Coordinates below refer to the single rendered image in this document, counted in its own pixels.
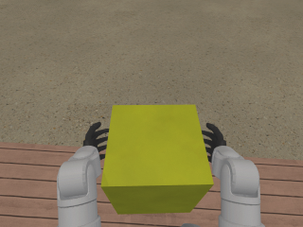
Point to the left robot hand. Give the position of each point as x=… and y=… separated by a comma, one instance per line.
x=91, y=138

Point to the robot left forearm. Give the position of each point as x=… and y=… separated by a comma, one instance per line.
x=77, y=189

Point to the carton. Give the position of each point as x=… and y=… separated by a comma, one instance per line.
x=155, y=160

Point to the right robot hand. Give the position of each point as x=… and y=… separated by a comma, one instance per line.
x=217, y=139

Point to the robot right forearm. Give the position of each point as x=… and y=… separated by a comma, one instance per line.
x=239, y=189

